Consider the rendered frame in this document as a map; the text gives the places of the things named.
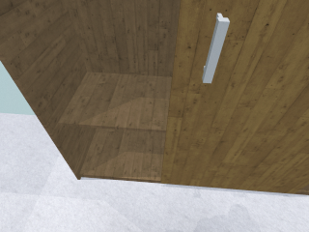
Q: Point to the handle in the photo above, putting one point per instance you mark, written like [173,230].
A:
[217,41]

